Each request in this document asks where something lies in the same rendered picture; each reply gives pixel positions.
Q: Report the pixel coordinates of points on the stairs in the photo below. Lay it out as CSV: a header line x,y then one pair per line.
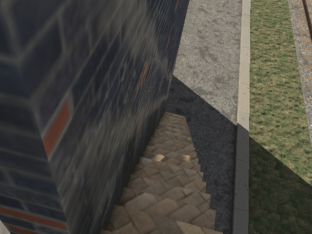
x,y
166,193

